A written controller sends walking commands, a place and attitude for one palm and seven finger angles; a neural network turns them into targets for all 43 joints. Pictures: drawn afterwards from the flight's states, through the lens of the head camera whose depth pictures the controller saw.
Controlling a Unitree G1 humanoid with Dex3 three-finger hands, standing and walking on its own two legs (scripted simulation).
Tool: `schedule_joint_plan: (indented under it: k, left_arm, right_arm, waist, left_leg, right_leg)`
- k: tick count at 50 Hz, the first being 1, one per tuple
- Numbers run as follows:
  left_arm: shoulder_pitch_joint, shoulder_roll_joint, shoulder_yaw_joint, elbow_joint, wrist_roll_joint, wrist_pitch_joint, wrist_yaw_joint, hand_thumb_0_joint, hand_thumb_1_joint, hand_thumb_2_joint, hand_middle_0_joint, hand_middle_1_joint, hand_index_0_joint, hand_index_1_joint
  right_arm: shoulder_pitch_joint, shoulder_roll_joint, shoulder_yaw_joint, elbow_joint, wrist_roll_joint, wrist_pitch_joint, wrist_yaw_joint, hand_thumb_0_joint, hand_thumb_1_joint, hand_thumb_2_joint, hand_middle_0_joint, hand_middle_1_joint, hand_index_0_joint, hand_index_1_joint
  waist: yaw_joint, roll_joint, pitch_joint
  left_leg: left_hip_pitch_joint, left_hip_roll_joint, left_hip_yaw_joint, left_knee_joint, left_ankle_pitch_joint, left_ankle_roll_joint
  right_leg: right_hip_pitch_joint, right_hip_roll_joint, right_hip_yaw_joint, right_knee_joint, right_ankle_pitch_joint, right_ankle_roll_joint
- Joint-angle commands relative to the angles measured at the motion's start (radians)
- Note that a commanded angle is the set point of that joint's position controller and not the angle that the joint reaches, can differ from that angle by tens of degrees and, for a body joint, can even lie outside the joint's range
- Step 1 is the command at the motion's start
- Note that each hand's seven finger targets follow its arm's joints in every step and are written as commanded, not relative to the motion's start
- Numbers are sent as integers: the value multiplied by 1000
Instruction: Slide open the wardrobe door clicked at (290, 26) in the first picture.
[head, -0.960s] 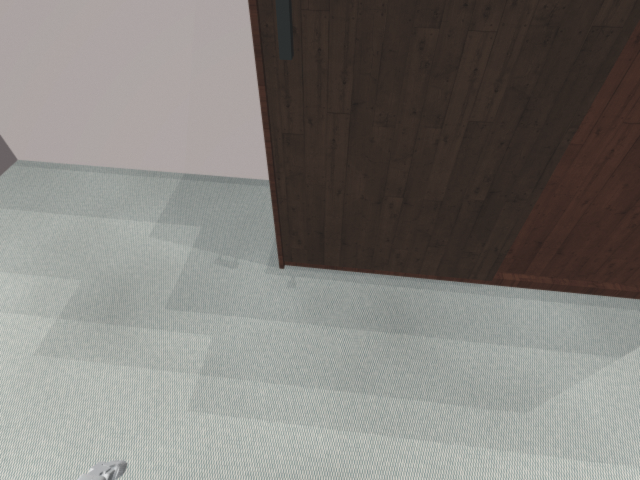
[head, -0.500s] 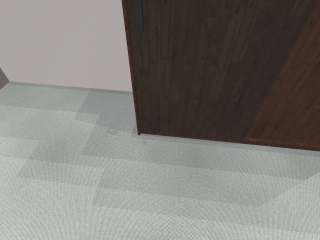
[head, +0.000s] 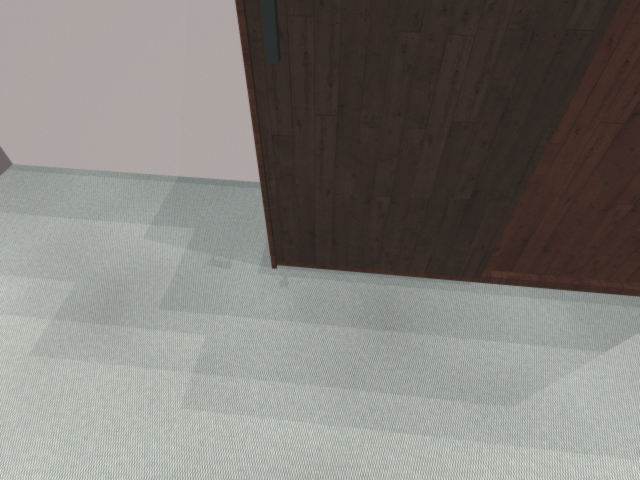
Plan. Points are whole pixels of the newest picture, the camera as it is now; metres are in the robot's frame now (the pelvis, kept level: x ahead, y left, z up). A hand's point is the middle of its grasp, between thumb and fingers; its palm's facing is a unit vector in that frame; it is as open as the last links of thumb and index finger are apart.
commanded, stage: look at it before walking up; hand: left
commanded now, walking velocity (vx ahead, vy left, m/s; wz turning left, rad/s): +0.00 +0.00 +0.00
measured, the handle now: out of the picture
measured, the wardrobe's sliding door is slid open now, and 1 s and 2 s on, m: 0.00 0.00 0.00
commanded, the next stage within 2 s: walk to a spot facing it in 0.48 s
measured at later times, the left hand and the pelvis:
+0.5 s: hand out of the picture +0.08 +0.25 -0.15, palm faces -0.03 -0.94 -0.35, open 7.3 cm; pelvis +0.01 +0.00 +0.00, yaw +0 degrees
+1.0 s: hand out of the picture +0.02 +0.25 -0.20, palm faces +0.16 -0.97 -0.20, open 7.3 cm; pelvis +0.07 +0.06 -0.02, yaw +10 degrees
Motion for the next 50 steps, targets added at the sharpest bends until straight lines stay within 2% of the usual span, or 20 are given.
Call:
schedule_joint_plan:
  k: [1, 9, 12, 29, 31, 32, 34, 35, 36, 37, 38, 39, 41, 43, 44, 45, 46, 47, 48, 50]
  left_arm:
    - [-52, 209, 49, -61, 0, -18, 11, 0, 900, 900, -200, -300, -200, -300]
    - [-50, 206, 49, -63, -1, -21, 12, 0, 900, 900, -200, -300, -200, -300]
    - [-46, 207, 48, -60, 0, -22, 12, 0, 900, 900, -200, -300, -200, -300]
    - [-45, 211, 47, -54, 0, -21, 11, 0, 900, 900, -200, -300, -200, -300]
    - [7, 118, 31, -32, -1, -5, 15, 0, 900, 900, -200, -300, -200, -300]
    - [43, 101, 30, -29, 2, 5, 15, 0, 900, 900, -200, -300, -200, -300]
    - [84, 131, 48, -38, 8, 16, 10, 0, 900, 900, -200, -300, -200, -300]
    - [114, 155, 61, -45, 10, 17, 10, 0, 900, 900, -200, -300, -200, -300]
    - [137, 165, 73, -58, 13, 14, 12, 0, 900, 900, -200, -300, -200, -300]
    - [157, 167, 80, -67, 14, 7, 15, 0, 900, 900, -200, -300, -200, -300]
    - [153, 164, 86, -77, 17, -5, 15, 0, 900, 900, -200, -300, -200, -300]
    - [143, 159, 90, -87, 19, -15, 14, 0, 900, 900, -200, -300, -200, -300]
    - [124, 149, 92, -99, 20, -23, 11, 0, 900, 900, -200, -300, -200, -300]
    - [103, 126, 94, -105, 15, -17, 9, 0, 900, 900, -200, -300, -200, -300]
    - [117, 90, 89, -106, 9, -10, 6, 0, 900, 900, -200, -300, -200, -300]
    - [118, 12, 73, -134, 1, -1, -4, 0, 900, 900, -200, -300, -200, -300]
    - [55, -25, 62, -190, 6, -7, -7, 0, 900, 900, -200, -300, -200, -300]
    - [22, -13, 65, -197, 15, -9, -1, 0, 900, 900, -200, -300, -200, -300]
    - [20, -25, 69, -175, 18, -15, -5, 0, 900, 900, -200, -300, -200, -300]
    - [87, -47, 67, -125, 21, -21, -15, 0, 900, 900, -200, -300, -200, -300]
  right_arm:
    - [-60, -206, -39, -62, 1, -29, -11, 0, -900, -900, 200, 300, 200, 300]
    - [-61, -208, -39, -64, 3, -34, -13, 0, -900, -900, 200, 300, 200, 300]
    - [-70, -208, -39, -67, 4, -32, -13, 0, -900, -900, 200, 300, 200, 300]
    - [-83, -210, -38, -64, 4, -30, -13, 0, -900, -900, 200, 300, 200, 300]
    - [-37, -110, -14, -48, -2, -13, -7, 0, -900, -900, 200, 300, 200, 300]
    - [-12, -82, -10, -49, -5, -3, -3, 0, -900, -900, 200, 300, 200, 300]
    - [3, -69, -13, -67, -11, 9, 0, 0, -900, -900, 200, 300, 200, 300]
    - [8, -63, -15, -86, -11, 12, 0, 0, -900, -900, 200, 300, 200, 300]
    - [-1, -64, -23, -104, -11, 13, 0, 0, -900, -900, 200, 300, 200, 300]
    - [-8, -73, -33, -126, -9, 9, 3, 0, -900, -900, 200, 300, 200, 300]
    - [-9, -67, -39, -140, -6, 1, 9, 0, -900, -900, 200, 300, 200, 300]
    - [-6, -51, -43, -149, -3, -3, 16, 0, -900, -900, 200, 300, 200, 300]
    - [36, -14, -43, -157, 0, -7, 26, 0, -900, -900, 200, 300, 200, 300]
    - [150, 15, -45, -129, -2, -12, 26, 0, -900, -900, 200, 300, 200, 300]
    - [250, -10, -54, -102, -4, -17, 20, 0, -900, -900, 200, 300, 200, 300]
    - [355, -100, -84, -77, -17, -24, 10, 0, -900, -900, 200, 300, 200, 300]
    - [439, -152, -92, -67, -17, -28, -4, 0, -900, -900, 200, 300, 200, 300]
    - [410, -131, -88, -69, -11, -23, -6, 0, -900, -900, 200, 300, 200, 300]
    - [352, -80, -78, -82, -9, -31, -12, 0, -900, -900, 200, 300, 200, 300]
    - [281, -3, -57, -88, -6, -55, -20, 0, -900, -900, 200, 300, 200, 300]
  waist:
    - [9, -17, -22]
    - [8, -3, -71]
    - [11, -9, -61]
    - [11, -7, -53]
    - [13, -18, -49]
    - [22, -27, -36]
    - [37, -107, 30]
    - [50, -181, 39]
    - [60, -221, 54]
    - [65, -207, 58]
    - [56, -169, 57]
    - [46, -126, 59]
    - [19, -134, 52]
    - [-29, -112, 39]
    - [-61, -8, 5]
    - [-100, 289, 11]
    - [-112, 323, 37]
    - [-95, 174, 50]
    - [-70, 104, 84]
    - [-22, 77, 89]
  left_leg:
    - [-14, 102, -93, -73, 35, 39]
    - [17, 110, -94, -68, 113, 41]
    - [21, 110, -92, -64, 123, 41]
    - [36, 108, -92, -80, 117, 38]
    - [-3, 91, -84, -55, 45, 25]
    - [-45, 76, -77, -24, -36, 24]
    - [-194, 25, -47, 61, -208, 21]
    - [-264, 2, -8, 164, -236, 17]
    - [-319, 7, 14, 284, -267, 13]
    - [-361, 30, 15, 382, -294, 16]
    - [-387, 55, 12, 437, -288, 19]
    - [-377, 68, 21, 443, -283, 17]
    - [-289, 72, 62, 341, -250, 13]
    - [-66, 30, 130, 170, -121, 14]
    - [91, 28, 98, 78, -120, 20]
    - [176, 229, -280, -84, -321, 103]
    - [155, 388, -558, -230, -359, 202]
    - [81, 421, -590, -233, -454, 248]
    - [30, 370, -524, -242, -450, 237]
    - [-8, 277, -330, -227, -228, 194]
  right_leg:
    - [-16, -119, 123, -98, -5, -27]
    - [20, -119, 110, -76, 94, -26]
    - [19, -121, 110, -80, 115, -26]
    - [24, -124, 106, -100, 107, -22]
    - [34, -124, 91, -95, -18, -3]
    - [35, -130, 94, -98, -133, -2]
    - [36, -177, 160, -151, -358, -30]
    - [55, -245, 231, -204, -441, -66]
    - [59, -317, 294, -246, -459, -114]
    - [80, -366, 317, -249, -416, -157]
    - [97, -388, 293, -233, -328, -182]
    - [94, -388, 234, -210, -248, -185]
    - [45, -358, 111, -154, -163, -150]
    - [-89, -295, -10, -50, -186, -87]
    - [-182, -233, -83, 103, -218, -45]
    - [-391, -95, -175, 429, -322, 25]
    - [-536, -29, -118, 647, -440, 35]
    - [-552, -84, -31, 764, -384, 7]
    - [-564, -106, -9, 809, -280, 6]
    - [-499, -136, -11, 764, -144, 19]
